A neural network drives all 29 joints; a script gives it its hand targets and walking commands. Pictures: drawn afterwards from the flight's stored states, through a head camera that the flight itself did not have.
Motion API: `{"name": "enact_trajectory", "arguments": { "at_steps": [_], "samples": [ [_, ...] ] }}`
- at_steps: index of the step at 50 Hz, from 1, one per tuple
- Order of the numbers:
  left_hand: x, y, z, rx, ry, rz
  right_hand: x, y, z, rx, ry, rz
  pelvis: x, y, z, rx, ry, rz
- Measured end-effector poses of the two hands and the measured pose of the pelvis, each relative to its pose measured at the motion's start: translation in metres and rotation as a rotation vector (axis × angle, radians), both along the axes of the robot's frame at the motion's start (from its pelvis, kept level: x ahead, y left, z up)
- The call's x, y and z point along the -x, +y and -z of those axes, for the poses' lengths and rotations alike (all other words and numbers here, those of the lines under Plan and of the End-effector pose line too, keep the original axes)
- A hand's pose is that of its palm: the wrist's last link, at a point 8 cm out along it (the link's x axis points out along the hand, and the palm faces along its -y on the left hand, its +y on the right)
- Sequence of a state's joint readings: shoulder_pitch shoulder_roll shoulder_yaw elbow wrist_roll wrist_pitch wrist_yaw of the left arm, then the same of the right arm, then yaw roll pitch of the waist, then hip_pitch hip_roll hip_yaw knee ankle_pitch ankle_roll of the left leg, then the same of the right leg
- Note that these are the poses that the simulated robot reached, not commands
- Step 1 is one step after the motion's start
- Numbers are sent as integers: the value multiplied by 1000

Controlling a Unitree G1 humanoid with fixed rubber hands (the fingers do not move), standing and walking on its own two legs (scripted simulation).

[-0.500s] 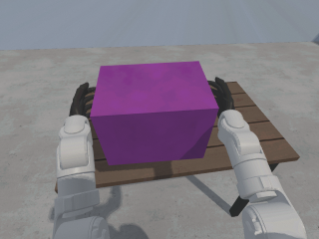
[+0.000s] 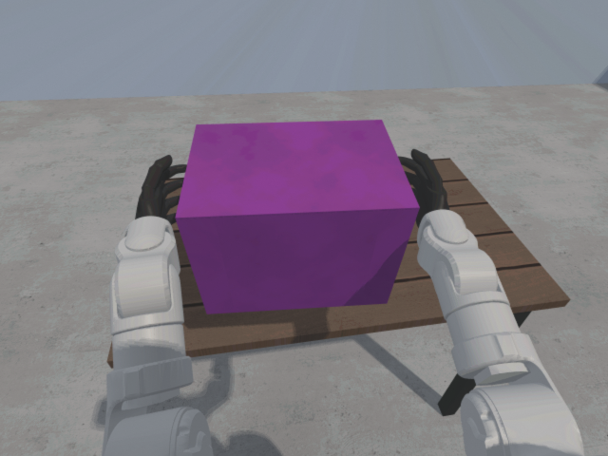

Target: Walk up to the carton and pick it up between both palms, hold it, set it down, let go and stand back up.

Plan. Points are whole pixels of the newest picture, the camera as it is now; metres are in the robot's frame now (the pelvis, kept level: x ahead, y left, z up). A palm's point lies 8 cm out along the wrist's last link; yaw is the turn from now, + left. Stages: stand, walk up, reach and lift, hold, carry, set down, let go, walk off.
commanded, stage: hold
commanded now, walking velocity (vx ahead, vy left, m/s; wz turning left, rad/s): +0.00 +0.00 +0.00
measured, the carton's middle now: (294, 216) +0.40 +0.01 +0.13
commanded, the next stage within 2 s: set down in 0.92 s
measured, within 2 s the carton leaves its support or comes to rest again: neither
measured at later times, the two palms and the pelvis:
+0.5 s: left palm (157, 220) +0.36 +0.18 +0.17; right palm (428, 212) +0.36 -0.17 +0.17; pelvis +0.01 +0.00 +0.00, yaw +0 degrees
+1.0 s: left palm (155, 220) +0.35 +0.18 +0.18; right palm (428, 212) +0.35 -0.17 +0.17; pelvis +0.01 +0.00 +0.00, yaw +0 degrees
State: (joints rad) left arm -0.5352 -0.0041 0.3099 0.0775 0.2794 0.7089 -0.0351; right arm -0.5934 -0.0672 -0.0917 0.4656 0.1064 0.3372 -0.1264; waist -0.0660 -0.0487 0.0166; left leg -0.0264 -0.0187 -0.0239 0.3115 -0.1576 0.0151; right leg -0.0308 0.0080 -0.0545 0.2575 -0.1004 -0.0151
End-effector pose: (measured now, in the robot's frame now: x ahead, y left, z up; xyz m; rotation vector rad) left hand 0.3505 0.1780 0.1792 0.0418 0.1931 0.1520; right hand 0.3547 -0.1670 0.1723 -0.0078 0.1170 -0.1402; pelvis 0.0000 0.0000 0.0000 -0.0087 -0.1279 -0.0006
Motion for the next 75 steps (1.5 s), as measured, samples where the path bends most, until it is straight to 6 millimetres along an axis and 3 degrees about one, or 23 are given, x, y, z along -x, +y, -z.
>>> {"name": "enact_trajectory", "arguments": {
  "at_steps": [34,52,62,67,75],
  "samples": [
    [-4,0,4,-4,-8,4,-2,0,6,-5,5,6,-11,1,0,7,-4,-2],
    [0,2,1,-2,-4,1,2,2,3,8,11,5,-7,2,0,5,-11,8],
    [-8,7,-6,-4,-86,15,-3,7,-7,12,-113,22,-8,4,0,2,-12,3],
    [-18,10,12,-12,-48,35,-11,10,-2,18,-148,29,-12,6,0,-1,-26,3],
    [-28,9,56,6,3,42,-22,8,36,41,-116,25,-25,7,0,5,-7,-5]
  ]
}}
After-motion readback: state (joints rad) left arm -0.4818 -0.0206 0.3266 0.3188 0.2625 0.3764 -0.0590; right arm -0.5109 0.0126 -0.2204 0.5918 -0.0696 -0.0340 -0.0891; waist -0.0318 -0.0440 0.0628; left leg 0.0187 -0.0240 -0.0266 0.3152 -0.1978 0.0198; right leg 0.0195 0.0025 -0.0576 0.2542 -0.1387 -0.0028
